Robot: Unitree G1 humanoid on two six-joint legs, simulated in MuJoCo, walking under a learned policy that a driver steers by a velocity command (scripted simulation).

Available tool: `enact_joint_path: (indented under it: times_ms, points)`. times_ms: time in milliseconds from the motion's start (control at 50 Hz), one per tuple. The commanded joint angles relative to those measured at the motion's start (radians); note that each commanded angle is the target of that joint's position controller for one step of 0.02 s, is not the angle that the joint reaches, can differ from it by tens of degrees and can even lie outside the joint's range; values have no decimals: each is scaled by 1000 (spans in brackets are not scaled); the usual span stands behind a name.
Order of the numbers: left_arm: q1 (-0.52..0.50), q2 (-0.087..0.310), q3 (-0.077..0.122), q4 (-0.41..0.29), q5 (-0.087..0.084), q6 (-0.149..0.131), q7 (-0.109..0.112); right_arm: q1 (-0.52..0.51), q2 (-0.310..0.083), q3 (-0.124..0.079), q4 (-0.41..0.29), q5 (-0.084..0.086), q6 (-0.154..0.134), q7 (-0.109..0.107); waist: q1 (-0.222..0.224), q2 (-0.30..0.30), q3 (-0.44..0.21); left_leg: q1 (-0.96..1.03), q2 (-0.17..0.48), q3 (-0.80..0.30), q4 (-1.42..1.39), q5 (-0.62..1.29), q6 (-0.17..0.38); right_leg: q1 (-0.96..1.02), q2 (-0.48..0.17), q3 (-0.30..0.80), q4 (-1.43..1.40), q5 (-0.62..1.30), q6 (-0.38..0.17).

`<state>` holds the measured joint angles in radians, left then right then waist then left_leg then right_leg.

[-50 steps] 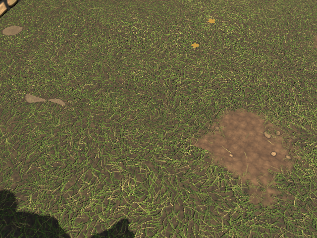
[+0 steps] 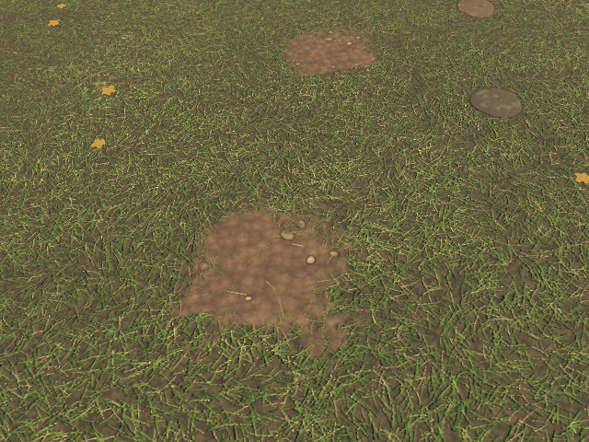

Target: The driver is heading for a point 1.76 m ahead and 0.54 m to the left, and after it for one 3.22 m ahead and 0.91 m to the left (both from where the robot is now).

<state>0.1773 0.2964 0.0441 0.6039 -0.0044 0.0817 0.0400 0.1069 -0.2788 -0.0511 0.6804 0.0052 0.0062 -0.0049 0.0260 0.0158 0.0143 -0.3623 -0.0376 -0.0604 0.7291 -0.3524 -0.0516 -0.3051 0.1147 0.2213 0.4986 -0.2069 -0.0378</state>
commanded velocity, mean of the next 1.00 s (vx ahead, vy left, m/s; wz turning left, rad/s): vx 0.38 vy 0.00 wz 0.41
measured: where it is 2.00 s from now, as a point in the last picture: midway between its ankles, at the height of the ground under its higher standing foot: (188, 315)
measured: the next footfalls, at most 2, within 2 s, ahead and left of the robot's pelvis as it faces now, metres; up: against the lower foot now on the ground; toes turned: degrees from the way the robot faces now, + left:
left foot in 0.04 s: +0.03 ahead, +0.12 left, +0.00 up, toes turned -4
right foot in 0.44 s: +0.14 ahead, -0.11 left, +0.00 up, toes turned +15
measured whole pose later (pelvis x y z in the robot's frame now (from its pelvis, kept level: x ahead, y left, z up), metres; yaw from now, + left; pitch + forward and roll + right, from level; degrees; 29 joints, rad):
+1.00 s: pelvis +0.34 +0.11 -0.12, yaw +30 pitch +2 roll -3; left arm 0.56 0.25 0.04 0.84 -0.02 -0.05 0.05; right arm 0.00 -0.26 -0.06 0.66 0.01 -0.05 0.11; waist 0.11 0.06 0.04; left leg -0.50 0.01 0.02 0.43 0.46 0.10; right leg 0.10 -0.06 -0.25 0.96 -0.76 0.05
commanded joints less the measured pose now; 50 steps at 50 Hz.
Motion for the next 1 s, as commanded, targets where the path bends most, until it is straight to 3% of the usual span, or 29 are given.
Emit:
enact_joint_path:
  times_ms: [20, 40, 60, 80, 100, 140, 180, 240, 300, 360, 420, 440, 460, 480, 500, 540, 600, 620, 660, 680, 700, 740, 780, 820, 900, 920, 940, 960, 1000]
  points:
    - [-11, 55, 3, -41, 0, -13, -4, 49, -18, 3, -48, -12, -20, 23, -39, -155, -149, 194, 42, 8, -305, 153, 37, 78, -237, 219, -98, 166, -150]
    - [45, 28, -7, -10, 10, -21, -10, 64, -15, 8, -34, -27, -19, 26, -29, -120, -138, 293, 67, -19, -370, 234, 60, 10, -198, 176, -95, -3, -99]
    - [106, 36, -6, -1, 29, -28, -16, 81, -86, 1, -45, -34, -16, 22, 15, 35, -136, 364, 203, -201, -383, 258, 127, -83, -113, 69, 62, -231, -37]
    - [92, 74, 10, -26, 29, -42, -17, 66, -123, -2, -42, -33, -16, 20, 41, 134, -69, 272, 279, -347, -450, 12, 249, -154, -60, -40, 81, -266, 10]
    - [-8, 122, 23, -52, 26, -61, -12, 47, -151, -15, -50, -17, -17, 16, -5, 162, 26, 176, 301, -450, -543, -274, 295, -176, -86, -87, 95, -215, 36]
    - [-125, 148, 42, -73, 8, -92, -10, 110, -197, -28, -35, -12, -10, -3, -75, 183, 85, 192, 302, -515, -605, -330, 299, -253, -88, -129, 210, -209, 63]
    - [-91, 134, 50, -62, 0, -113, -26, 188, -184, -27, -15, -2, -15, -20, -78, 147, 67, 299, 285, -512, -591, -260, 298, -361, -106, -117, 348, -220, 77]
    - [-84, 77, 41, -46, -7, -144, -45, 226, -146, -23, -9, 19, -9, -33, -85, 134, 51, 312, 206, -404, -582, -109, 277, -337, -110, -148, 292, -130, 79]
    - [-114, 14, 25, -46, -3, -164, -60, 237, -156, -33, -14, 12, 7, -33, -88, 157, 10, 201, 147, -323, -550, 35, 282, -157, -71, -200, 203, -60, 90]
    - [-80, 45, 36, -41, -22, -174, -73, 237, -163, -39, -39, 25, 18, -14, -59, 147, -13, 101, 153, -365, -502, 47, 293, -3, -50, -204, 123, -77, 86]
    - [87, 80, 60, 8, -25, -182, -65, 201, -129, -26, -65, 36, 16, -12, 49, 111, -54, -33, 115, -383, -355, 30, 235, 289, -79, -195, -97, 33, 48]
    - [223, 120, 73, 34, -16, -183, -55, 211, -75, -10, -70, 28, 11, -12, 100, 20, -133, -146, 57, -312, -128, -51, 178, 498, -209, -73, -127, -13, 2]
    - [291, 206, 86, 39, 6, -180, -50, 279, -4, 8, -95, 17, 1, -11, 60, -212, -187, -337, -61, -196, 202, -243, 121, 623, -440, 262, -173, -143, -109]
    - [261, 220, 95, 53, 11, -181, -60, 281, -86, -17, -115, 38, -15, -18, 26, -263, -94, -484, -10, -157, 353, -232, 110, 487, -548, 480, -248, -315, -209]
    - [203, 143, 75, 44, -3, -188, -62, 250, -146, -36, -85, 45, -17, -18, 16, -168, 18, -511, 51, -167, 420, -121, 114, 396, -512, 398, -268, -341, -211]
    - [146, 70, 53, 47, -11, -192, -59, 234, -138, -46, -55, 31, -2, -13, -2, -121, 77, -486, 96, -138, 429, 20, 100, 311, -411, 186, -312, -212, -166]
    - [175, 57, 50, 94, -1, -196, -49, 188, -80, -28, -51, 29, -14, 0, 9, -100, 67, -464, 107, -101, 444, 148, 97, 288, -352, -9, -311, 136, -137]
    - [196, 76, 53, 112, 15, -209, -46, 169, -81, -33, -44, 26, -24, 0, 10, -58, 49, -483, 110, -111, 428, 213, 92, 314, -359, -50, -280, 220, -144]
    - [217, 89, 54, 135, 16, -213, -37, 144, -74, -31, -45, 16, -33, 0, 13, -65, 42, -509, 100, -111, 401, 291, 78, 322, -368, -110, -245, 365, -149]
    - [220, 76, 49, 140, 7, -217, -24, 100, -101, -49, -53, 32, -46, 8, -8, -97, 68, -545, 106, -142, 305, 346, 89, 358, -348, -140, -257, 252, -103]
    - [240, 72, 48, 150, 4, -219, -16, 64, -94, -47, -53, 32, -55, 16, 13, -122, 79, -562, 99, -131, 267, 410, 92, 367, -350, -152, -244, 255, -94]
    - [236, 74, 43, 159, 1, -210, 10, -29, -82, -46, -76, 14, -60, 37, 19, -100, 126, -421, 70, -58, 74, 639, 83, 209, -301, -259, -249, 184, -83]
    - [279, 62, 34, 182, -2, -202, 16, -65, -38, -32, -90, 0, -60, 65, 35, -82, 118, -364, 69, -21, 32, 763, 99, 191, -314, -298, -197, 143, -89]
    - [305, 61, 32, 192, -7, -195, 17, -111, -31, -30, -97, 14, -54, 84, 36, -70, 134, -323, 60, -18, -37, 824, 127, 174, -320, -340, -119, 108, -76]
    - [395, 63, 26, 202, -4, -156, 24, -243, -10, -13, -125, 21, -55, 130, 105, -41, 162, -409, 61, 38, -194, 786, 139, 342, -363, -352, 67, 167, -43]
    - [378, 68, 23, 191, -6, -145, 25, -240, -4, -11, -115, 22, -60, 134, 98, -35, 161, -372, 56, 61, -249, 765, 136, 352, -359, -365, 123, 242, -29]
    - [362, 86, 24, 183, -14, -137, 24, -192, -11, -14, -97, 7, -68, 133, 71, -40, 123, -250, 35, 92, -291, 777, 140, 335, -345, -388, 213, 364, -15]
    - [384, 112, 26, 190, -16, -132, 24, -88, -31, -24, -53, -2, -67, 129, 38, -63, 46, -95, 28, 99, -292, 817, 145, 329, -342, -392, 359, 456, -13]
    - [341, 118, 26, 201, -27, -135, 6, 212, -103, -68, 71, 4, -53, 96, -120, -41, -55, 262, 50, 100, -379, 872, 192, 201, -310, -379, 806, 476, 13]
Velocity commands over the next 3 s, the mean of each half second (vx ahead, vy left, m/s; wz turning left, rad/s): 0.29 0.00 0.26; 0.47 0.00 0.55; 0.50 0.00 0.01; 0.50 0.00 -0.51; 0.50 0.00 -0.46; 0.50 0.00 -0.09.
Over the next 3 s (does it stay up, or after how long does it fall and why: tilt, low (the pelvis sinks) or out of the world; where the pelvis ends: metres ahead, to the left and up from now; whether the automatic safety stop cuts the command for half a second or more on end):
stays up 1.39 0.52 -0.33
